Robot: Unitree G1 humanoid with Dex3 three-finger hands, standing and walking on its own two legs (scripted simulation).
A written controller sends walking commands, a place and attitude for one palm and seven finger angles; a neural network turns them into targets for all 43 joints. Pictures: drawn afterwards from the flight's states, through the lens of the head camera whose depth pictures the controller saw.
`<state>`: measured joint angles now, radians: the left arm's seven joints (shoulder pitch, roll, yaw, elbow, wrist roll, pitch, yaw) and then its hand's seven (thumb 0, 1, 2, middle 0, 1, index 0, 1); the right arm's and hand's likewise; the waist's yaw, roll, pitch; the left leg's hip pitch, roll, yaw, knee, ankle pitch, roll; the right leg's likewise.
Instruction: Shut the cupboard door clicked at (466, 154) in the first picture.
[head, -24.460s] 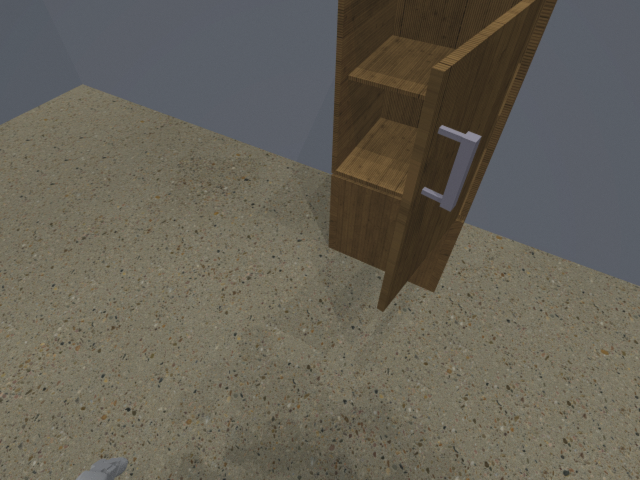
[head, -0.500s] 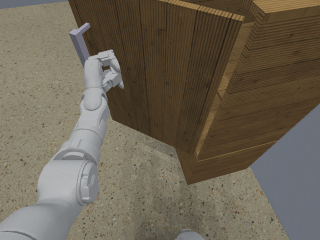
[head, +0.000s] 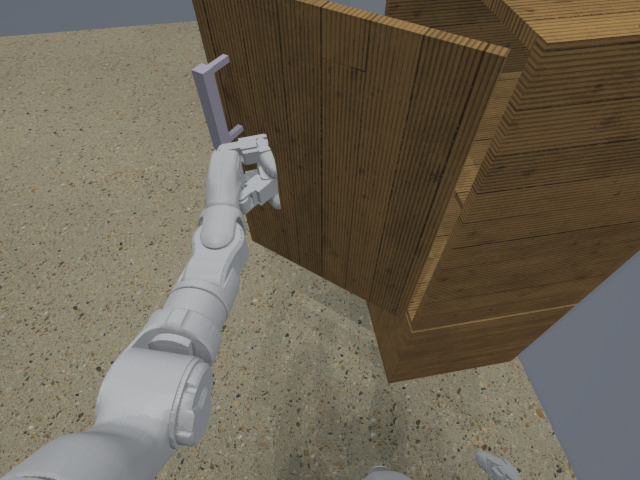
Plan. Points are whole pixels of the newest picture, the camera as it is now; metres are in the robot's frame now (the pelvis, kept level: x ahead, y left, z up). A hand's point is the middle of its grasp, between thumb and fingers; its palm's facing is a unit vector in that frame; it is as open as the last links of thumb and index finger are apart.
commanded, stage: draw the hand back to the body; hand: left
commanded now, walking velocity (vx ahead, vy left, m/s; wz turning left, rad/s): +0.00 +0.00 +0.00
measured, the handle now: (222, 104) +0.64 +0.13 +0.11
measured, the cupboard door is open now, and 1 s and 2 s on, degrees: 49 49 49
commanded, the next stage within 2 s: step back with the hand held close in 1.56 s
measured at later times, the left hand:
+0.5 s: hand (177, 238) +0.35 +0.14 +0.15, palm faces -0.02 -1.00 -0.03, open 3.1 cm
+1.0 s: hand (6, 325) +0.25 +0.26 +0.17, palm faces +0.35 -0.88 -0.32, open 4.7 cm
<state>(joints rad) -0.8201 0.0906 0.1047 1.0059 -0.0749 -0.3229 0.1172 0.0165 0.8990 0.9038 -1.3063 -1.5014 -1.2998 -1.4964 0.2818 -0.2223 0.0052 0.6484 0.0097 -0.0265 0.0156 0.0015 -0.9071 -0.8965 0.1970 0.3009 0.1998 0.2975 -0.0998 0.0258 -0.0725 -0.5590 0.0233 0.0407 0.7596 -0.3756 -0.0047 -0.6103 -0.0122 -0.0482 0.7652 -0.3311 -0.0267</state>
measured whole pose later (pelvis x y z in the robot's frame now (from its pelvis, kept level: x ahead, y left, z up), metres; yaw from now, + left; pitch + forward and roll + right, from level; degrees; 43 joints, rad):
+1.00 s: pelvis +0.03 +0.02 +0.03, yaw +1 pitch -4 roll +0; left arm 0.30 0.30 0.20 -0.26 -0.07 0.00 0.08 0.02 0.90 0.90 -0.69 -0.83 -0.68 -0.82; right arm 0.19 -0.20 0.06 0.60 0.01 0.02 -0.07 0.01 -0.90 -0.90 0.20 0.30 0.20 0.30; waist 0.06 0.07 0.02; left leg -0.06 -0.01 0.03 0.40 -0.27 0.02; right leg -0.09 -0.03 -0.06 0.39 -0.23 0.01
